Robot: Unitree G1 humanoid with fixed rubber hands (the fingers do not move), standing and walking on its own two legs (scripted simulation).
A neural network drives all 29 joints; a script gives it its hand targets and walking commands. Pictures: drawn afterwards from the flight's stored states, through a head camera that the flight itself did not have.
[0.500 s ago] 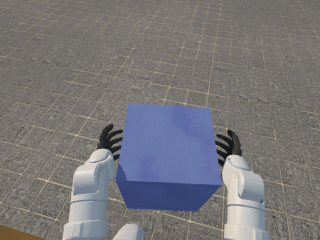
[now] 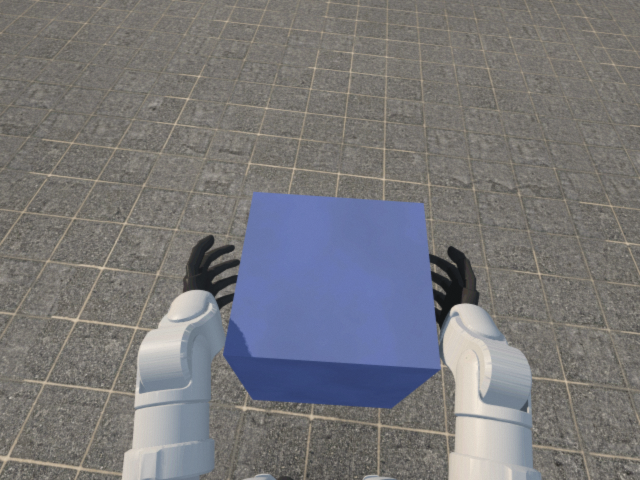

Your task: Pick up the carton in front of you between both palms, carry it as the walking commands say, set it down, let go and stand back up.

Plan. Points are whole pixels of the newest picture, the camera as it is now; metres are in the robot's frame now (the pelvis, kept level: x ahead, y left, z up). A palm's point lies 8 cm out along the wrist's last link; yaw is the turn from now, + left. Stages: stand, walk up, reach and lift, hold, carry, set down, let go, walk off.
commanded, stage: carry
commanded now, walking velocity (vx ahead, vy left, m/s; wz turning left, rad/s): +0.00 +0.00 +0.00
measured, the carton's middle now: (329, 311) +0.34 -0.02 -0.02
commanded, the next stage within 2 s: none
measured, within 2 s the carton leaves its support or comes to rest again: neither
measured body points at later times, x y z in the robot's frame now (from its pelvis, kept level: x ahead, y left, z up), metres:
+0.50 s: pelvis +0.04 -0.02 +0.00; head +0.00 -0.02 +0.45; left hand +0.36 +0.14 +0.09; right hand +0.36 -0.18 +0.09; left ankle +0.04 +0.05 -0.73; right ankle +0.01 -0.13 -0.73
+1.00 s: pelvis +0.01 -0.03 +0.00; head -0.02 -0.03 +0.45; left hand +0.33 +0.13 +0.10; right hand +0.33 -0.19 +0.10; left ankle +0.04 +0.05 -0.73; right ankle +0.01 -0.13 -0.73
